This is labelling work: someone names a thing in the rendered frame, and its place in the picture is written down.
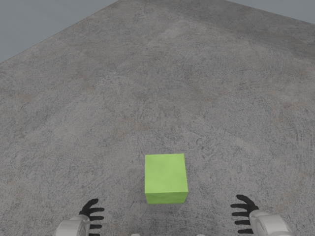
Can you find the right robot forearm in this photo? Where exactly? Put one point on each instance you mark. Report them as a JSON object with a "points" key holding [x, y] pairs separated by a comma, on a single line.
{"points": [[266, 224]]}

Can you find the carton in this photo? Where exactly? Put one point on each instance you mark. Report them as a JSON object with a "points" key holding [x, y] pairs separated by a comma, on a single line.
{"points": [[165, 179]]}

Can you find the left robot forearm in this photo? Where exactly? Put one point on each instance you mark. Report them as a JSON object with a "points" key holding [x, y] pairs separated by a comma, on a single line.
{"points": [[78, 225]]}

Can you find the left robot hand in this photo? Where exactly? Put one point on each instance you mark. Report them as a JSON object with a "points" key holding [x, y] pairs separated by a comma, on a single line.
{"points": [[86, 210]]}

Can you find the right robot hand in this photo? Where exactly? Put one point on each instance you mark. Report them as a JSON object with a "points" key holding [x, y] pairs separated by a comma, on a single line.
{"points": [[250, 206]]}

